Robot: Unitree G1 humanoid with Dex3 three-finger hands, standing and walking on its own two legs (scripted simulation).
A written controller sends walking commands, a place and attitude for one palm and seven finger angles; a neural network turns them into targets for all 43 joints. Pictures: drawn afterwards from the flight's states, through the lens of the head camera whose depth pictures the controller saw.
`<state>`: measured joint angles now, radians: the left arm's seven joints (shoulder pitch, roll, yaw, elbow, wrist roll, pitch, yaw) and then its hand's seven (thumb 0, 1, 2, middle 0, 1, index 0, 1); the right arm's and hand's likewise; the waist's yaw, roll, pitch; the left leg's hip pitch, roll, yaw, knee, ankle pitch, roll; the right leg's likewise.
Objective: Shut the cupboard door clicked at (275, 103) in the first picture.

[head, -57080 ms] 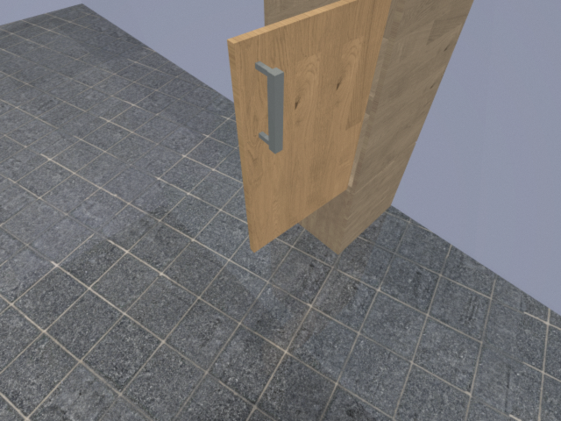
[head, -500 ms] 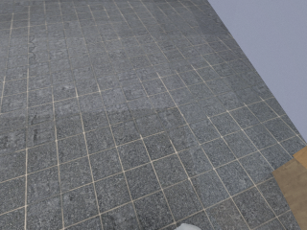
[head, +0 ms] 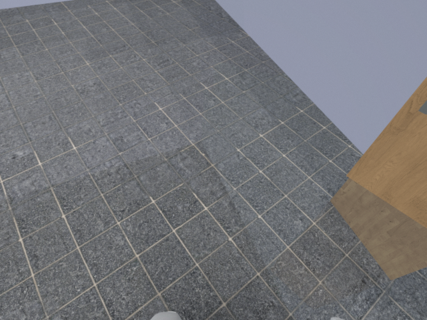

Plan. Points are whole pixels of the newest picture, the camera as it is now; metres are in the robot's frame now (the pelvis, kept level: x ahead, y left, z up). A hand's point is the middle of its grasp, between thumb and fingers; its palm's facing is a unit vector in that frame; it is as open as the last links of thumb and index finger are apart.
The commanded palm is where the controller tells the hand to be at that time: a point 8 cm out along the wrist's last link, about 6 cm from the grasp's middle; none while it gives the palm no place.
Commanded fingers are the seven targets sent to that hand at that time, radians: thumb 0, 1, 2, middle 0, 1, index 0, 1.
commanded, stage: turn to face it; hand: left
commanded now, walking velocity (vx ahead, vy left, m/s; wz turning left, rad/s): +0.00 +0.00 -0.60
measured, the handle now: out of the picture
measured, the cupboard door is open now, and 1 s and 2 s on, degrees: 23 23 23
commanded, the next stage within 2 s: take the last steps up to it in 1.10 s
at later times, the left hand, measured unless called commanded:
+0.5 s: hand (148, 290) +0.19 +0.16 -0.16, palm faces -0.31 -0.91 -0.27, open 7.4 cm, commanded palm none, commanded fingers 0.00 0.90 0.90 -0.20 -0.30 -0.20 -0.30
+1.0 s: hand (154, 283) +0.21 +0.15 -0.18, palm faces -0.49 -0.85 -0.19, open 7.4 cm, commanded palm none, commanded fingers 0.00 0.90 0.90 -0.20 -0.30 -0.20 -0.30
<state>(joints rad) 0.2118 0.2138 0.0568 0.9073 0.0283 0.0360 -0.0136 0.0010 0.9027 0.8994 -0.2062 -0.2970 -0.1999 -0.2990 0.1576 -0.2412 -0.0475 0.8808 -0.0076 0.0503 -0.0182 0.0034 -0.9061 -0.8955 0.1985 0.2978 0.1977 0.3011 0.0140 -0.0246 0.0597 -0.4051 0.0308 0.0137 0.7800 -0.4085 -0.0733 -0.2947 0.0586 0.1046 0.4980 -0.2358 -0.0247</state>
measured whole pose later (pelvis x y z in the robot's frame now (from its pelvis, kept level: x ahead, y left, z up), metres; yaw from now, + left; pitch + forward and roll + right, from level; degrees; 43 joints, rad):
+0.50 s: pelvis +0.01 -0.01 -0.02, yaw -19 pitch +0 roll +0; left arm 0.13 0.24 0.07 0.88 0.02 0.04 -0.04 0.00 0.91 0.90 -0.20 -0.30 -0.19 -0.30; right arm 0.28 -0.25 -0.05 0.92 -0.02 0.04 -0.02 0.00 -0.90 -0.89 0.20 0.30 0.20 0.30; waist -0.02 0.05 0.08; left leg -0.28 0.18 0.20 0.77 -0.46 -0.05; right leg -0.30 -0.01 -0.06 0.63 -0.31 -0.03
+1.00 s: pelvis +0.05 +0.01 +0.00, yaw -32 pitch +1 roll -1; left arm 0.21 0.25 0.08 0.94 0.02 0.07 -0.01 0.00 0.91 0.90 -0.20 -0.30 -0.20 -0.30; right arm 0.20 -0.19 0.00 0.88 -0.03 0.01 -0.03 0.00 -0.90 -0.90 0.20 0.30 0.20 0.30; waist 0.01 -0.06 0.05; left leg -0.29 0.05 0.09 0.57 -0.30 0.02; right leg -0.42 0.04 0.05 0.97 -0.49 0.02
